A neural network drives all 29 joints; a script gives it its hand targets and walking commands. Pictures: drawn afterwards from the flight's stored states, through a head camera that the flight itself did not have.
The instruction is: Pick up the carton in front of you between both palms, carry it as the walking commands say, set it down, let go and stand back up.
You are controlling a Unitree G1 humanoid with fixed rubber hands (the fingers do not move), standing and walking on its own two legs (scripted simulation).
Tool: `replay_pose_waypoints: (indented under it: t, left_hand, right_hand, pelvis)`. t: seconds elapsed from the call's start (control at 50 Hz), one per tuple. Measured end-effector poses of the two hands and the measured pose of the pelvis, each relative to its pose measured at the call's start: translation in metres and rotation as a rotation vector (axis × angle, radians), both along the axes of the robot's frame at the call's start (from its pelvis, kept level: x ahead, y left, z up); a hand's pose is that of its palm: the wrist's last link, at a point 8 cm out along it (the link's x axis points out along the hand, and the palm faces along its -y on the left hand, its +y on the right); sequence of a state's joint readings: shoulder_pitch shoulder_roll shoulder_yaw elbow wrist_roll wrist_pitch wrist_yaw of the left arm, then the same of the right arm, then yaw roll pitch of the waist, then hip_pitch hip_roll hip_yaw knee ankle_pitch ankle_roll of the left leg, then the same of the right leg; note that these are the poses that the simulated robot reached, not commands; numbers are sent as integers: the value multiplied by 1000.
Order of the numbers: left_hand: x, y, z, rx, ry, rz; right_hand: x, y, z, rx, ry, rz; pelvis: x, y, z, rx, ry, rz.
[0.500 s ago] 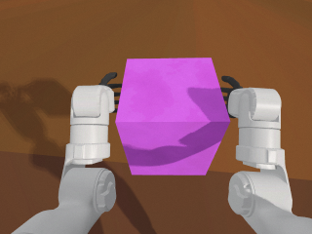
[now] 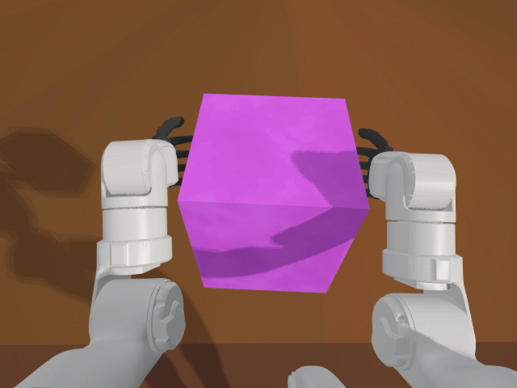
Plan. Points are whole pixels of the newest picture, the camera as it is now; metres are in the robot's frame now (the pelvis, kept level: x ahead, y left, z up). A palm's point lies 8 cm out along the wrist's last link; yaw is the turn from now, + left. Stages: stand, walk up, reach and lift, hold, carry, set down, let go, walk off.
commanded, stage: carry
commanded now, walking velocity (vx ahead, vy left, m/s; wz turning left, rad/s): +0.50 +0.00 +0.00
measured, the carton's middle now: (269, 200) +0.38 -0.02 +0.07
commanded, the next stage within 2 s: none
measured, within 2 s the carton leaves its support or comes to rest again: neither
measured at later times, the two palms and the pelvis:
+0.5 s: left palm (169, 43) +0.66 +0.15 +0.19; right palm (325, 32) +0.69 -0.15 +0.19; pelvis +0.30 -0.04 +0.03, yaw +1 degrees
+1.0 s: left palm out of the picture +0.98 +0.13 +0.15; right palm out of the picture +0.97 -0.16 +0.15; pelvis +0.63 -0.01 +0.05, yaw -1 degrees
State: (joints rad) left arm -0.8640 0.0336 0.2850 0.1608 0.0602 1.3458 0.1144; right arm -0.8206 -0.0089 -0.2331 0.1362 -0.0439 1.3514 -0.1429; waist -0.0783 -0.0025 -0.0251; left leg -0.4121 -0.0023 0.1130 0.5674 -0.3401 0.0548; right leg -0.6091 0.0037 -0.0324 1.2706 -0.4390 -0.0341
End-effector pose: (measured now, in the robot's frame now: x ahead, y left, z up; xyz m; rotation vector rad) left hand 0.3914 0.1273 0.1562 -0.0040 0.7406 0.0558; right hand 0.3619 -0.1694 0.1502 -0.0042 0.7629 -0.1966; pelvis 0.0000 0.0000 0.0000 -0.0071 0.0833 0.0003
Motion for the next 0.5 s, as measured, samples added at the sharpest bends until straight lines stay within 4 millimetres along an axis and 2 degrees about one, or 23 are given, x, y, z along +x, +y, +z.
replay_pose_waypoints:
  t: [0.1, 0.18, 0.24, 0.36, 0.42, 0.5]
  left_hand:
    - [61, -11, 19, -17, -57, -3]
    - [113, -15, 31, -5, -88, 19]
    - [149, -15, 31, 23, -89, 49]
    - [193, 3, 13, 61, 16, 128]
    - [220, 12, 17, 53, 12, 158]
    - [269, 19, 34, 39, -44, 178]
  right_hand:
    - [59, -11, 21, 9, -60, -25]
    - [119, -16, 32, 21, -90, -6]
    - [169, -16, 30, 26, -90, 37]
    - [247, 3, 19, 32, 14, 129]
    - [283, 11, 23, 40, 9, 148]
    - [332, 19, 38, 55, -46, 144]
  pelvis:
    - [57, -4, 9, -7, 7, -1]
    - [114, -15, 6, -9, 9, 0]
    - [160, -27, -2, -25, -7, 15]
    - [224, -40, 17, 1, -7, 16]
    - [253, -42, 25, 12, -3, 20]
    - [298, -37, 31, 16, 5, 21]
